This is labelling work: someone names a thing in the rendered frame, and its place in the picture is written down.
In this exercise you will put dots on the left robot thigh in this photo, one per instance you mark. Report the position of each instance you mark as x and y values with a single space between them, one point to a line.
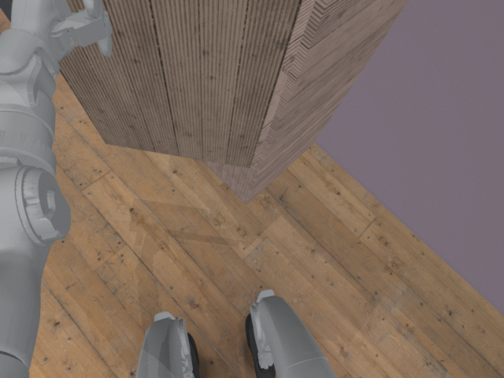
165 343

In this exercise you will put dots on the cupboard door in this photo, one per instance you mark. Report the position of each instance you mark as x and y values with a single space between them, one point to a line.
189 78

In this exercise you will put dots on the right robot thigh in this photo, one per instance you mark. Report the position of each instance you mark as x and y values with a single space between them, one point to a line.
294 351

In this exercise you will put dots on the robot thigh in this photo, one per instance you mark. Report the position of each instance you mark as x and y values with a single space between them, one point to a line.
165 343
294 351

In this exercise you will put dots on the robot left hand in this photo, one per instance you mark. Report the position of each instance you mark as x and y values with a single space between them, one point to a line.
50 20

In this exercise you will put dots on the robot left forearm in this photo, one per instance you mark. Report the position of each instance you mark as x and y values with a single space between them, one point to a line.
28 69

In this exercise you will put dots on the robot left upper arm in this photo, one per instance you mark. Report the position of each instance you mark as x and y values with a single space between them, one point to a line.
33 215

